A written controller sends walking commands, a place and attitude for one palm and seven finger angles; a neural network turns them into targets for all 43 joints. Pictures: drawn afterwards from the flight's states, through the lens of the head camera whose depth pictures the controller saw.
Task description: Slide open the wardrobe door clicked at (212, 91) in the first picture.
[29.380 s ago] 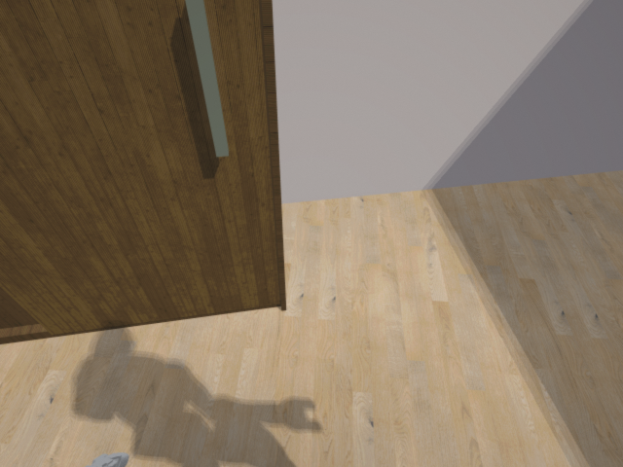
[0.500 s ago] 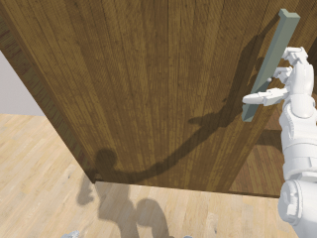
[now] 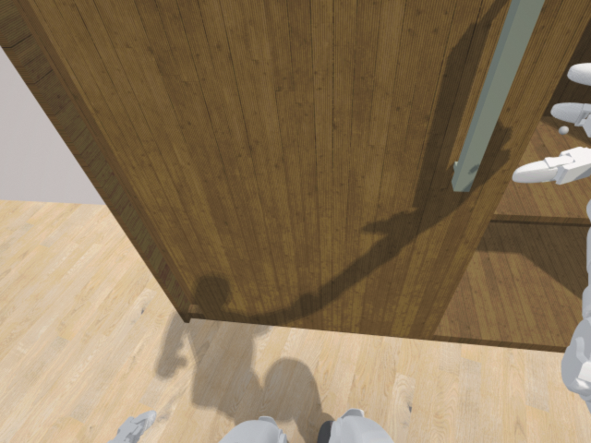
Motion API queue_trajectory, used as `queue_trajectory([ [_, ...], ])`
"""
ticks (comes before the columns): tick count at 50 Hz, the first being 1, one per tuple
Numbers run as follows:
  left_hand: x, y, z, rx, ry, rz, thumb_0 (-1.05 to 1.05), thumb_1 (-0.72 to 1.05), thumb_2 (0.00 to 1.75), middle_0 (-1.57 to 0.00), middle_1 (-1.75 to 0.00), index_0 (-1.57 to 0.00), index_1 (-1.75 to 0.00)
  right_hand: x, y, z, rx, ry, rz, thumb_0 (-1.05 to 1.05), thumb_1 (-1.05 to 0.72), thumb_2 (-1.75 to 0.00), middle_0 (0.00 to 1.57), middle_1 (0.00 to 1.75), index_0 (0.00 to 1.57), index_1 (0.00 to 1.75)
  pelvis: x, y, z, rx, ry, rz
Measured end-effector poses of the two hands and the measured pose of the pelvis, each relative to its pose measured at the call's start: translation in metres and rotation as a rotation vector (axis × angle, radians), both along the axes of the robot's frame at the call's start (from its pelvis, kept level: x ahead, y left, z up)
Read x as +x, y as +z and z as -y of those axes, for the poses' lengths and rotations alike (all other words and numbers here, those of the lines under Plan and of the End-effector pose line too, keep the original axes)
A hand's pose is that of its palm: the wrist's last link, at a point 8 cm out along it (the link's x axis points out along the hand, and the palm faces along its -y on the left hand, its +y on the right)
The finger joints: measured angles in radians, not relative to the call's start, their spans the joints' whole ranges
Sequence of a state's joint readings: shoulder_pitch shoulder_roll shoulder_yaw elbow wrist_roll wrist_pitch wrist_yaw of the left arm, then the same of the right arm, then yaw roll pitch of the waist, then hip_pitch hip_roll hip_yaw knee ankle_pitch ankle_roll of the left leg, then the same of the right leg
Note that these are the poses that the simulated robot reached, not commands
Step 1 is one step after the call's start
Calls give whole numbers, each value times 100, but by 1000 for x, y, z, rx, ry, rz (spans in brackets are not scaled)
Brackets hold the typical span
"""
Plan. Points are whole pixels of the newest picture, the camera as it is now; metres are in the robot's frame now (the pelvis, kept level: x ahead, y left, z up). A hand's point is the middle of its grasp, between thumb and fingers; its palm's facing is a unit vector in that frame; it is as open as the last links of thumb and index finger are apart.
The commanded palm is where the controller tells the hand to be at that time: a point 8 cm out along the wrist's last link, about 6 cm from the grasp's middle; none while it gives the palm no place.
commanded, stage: slip the hand off the handle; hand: right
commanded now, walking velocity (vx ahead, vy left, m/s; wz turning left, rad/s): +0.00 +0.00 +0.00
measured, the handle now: (486, 98) +0.56 -0.21 +0.20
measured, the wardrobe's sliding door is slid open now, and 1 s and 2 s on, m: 0.67 0.67 0.67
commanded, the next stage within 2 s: relax the arm and regain balance in 0.26 s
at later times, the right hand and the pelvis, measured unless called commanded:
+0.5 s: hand out of the picture +0.18 -0.30 +0.01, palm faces +0.04 +0.93 -0.36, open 15.4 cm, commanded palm none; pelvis -0.15 -0.13 -0.10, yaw +4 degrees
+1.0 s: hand out of the picture -0.48 -0.52 -0.12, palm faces -0.05 +0.92 -0.39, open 16.6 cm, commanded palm none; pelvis -0.57 -0.29 +0.00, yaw +3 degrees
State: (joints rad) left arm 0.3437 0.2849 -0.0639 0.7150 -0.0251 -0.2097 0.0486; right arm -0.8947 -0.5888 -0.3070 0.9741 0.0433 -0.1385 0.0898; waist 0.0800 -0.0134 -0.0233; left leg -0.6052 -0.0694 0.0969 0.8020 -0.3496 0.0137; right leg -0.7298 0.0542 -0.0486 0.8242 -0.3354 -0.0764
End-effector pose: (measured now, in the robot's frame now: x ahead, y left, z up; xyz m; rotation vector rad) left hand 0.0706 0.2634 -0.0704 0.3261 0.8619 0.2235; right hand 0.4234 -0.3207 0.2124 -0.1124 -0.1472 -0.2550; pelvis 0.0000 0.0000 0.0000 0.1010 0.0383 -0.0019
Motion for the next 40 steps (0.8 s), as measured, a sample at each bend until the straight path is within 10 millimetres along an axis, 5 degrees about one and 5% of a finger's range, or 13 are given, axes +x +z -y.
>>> queue_trajectory([
  [13, -49, -27, 26, 73, -39, -6, 1, 90, 90, -21, -30, -21, -30, -55, -6, 32, 20, 57, -6, -1, 56, -20, 26, 115, 25, 115, -59, -36, 40, 46, -8, 25],
  [20, -96, -73, 47, 111, 17, 1, 1, 90, 90, -21, -30, -21, -30, -121, -17, 36, -10, 82, 15, -1, 55, -20, 25, 112, 25, 113, -114, -89, 76, 60, 14, 125],
  [22, -119, -92, 55, 55, 131, 35, 1, 90, 90, -21, -30, -21, -30, -163, -55, 31, -100, 82, -11, -1, 54, -21, 23, 100, 23, 101, -126, -99, 91, 34, 17, 188],
  [24, -141, -116, 68, -16, 216, 44, 1, 90, 90, -21, -30, -20, -30, -223, -131, 26, -198, 122, -210, 0, 53, -23, 21, 85, 21, 86, -141, -99, 116, 15, 43, 217],
  [28, -180, -152, 117, -113, 265, 41, 1, 91, 90, -20, -30, -20, -30, -406, -346, 41, -197, 178, -852, 0, 50, -26, 18, 59, 18, 60, -191, -114, 153, -26, 87, 256],
  [30, -218, -152, 157, -154, 223, -5, 1, 91, 90, -20, -30, -20, -30, -507, -410, 52, 112, 121, -1097, 6, 63, -21, 17, 50, 17, 51, -217, -110, 162, 15, 45, 268],
  [32, -269, -144, 197, -187, 183, -81, 1, 91, 90, -20, -30, -20, -30, -573, -423, 76, 307, 15, -1143, 23, 63, -3, 17, 44, 17, 44, -249, -97, 171, 7, 40, 264],
  [34, -329, -140, 225, -209, 196, -144, 2, 93, 90, -20, -30, -20, -30, -616, -416, 108, 200, -45, -1180, 35, 62, 1, 17, 39, 17, 40, -283, -87, 188, -19, 57, 243],
  [37, -433, -151, 272, -285, 278, -256, 1, 93, 90, -20, -30, -20, -30, -654, -401, 153, 9, -74, -1190, 37, 61, -1, 17, 35, 16, 35, -343, -83, 213, -125, 112, 259],
  [40, -534, -152, 318, -351, 289, -453, 1, 93, 90, -20, -30, -20, -30, -688, -361, 183, -104, -80, -1180, 30, 59, -8, 16, 32, 15, 33, -396, -64, 235, -136, 129, 259],
])
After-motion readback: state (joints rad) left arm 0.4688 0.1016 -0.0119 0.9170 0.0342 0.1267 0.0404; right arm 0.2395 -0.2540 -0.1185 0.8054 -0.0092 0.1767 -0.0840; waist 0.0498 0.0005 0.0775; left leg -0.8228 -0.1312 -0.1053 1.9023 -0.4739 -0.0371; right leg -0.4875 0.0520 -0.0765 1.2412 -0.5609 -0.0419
